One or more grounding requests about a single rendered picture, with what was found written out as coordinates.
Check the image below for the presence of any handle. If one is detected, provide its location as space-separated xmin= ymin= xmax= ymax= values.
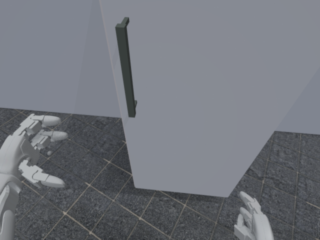
xmin=115 ymin=17 xmax=137 ymax=118

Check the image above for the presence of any left robot forearm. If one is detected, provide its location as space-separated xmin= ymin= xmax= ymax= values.
xmin=0 ymin=172 xmax=23 ymax=240

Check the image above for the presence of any fridge door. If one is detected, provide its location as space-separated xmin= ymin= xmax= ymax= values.
xmin=101 ymin=0 xmax=320 ymax=198

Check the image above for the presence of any robot right hand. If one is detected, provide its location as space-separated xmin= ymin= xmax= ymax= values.
xmin=234 ymin=191 xmax=274 ymax=240

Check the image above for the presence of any robot left hand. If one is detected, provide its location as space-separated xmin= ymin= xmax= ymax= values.
xmin=0 ymin=114 xmax=69 ymax=188

